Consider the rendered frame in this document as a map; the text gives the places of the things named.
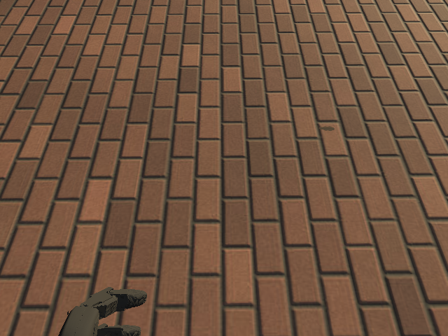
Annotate left robot hand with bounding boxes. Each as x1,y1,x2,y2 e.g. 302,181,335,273
58,287,147,336

